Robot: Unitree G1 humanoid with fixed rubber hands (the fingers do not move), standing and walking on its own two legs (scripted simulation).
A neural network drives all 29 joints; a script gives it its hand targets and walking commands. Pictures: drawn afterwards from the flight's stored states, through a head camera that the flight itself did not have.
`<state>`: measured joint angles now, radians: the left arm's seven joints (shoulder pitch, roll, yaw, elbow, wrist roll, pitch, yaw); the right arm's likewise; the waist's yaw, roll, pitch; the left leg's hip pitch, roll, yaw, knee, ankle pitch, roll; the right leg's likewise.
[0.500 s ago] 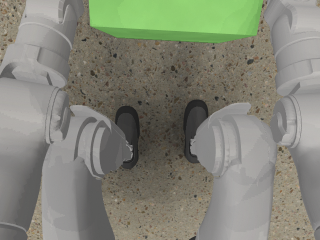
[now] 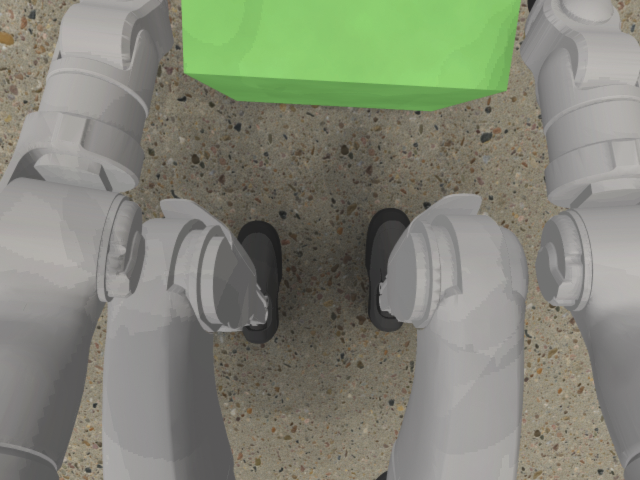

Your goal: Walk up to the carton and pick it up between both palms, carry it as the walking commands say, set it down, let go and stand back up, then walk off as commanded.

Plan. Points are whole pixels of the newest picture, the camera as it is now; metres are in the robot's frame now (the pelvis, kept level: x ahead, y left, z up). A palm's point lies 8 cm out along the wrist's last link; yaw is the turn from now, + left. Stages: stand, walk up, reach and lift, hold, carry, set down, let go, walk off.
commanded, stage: reach and lift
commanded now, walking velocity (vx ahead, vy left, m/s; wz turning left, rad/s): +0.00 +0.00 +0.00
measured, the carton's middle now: (343, 15) +0.53 -0.07 -0.21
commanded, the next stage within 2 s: none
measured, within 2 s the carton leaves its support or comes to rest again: neither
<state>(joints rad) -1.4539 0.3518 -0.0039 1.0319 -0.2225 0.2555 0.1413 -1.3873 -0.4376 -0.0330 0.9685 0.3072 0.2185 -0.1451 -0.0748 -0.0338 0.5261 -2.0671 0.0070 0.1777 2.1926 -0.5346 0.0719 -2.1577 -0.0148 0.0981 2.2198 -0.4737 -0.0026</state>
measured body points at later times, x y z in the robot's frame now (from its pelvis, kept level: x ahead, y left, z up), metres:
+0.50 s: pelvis -0.01 +0.00 +0.04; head +0.32 -0.04 +0.33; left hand +0.55 +0.10 -0.08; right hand +0.52 -0.27 -0.06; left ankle +0.14 +0.09 -0.33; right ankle +0.15 -0.13 -0.33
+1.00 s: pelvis -0.01 +0.02 +0.08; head +0.30 -0.02 +0.40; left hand +0.53 +0.13 -0.01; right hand +0.51 -0.24 +0.00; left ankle +0.14 +0.09 -0.33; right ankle +0.15 -0.13 -0.33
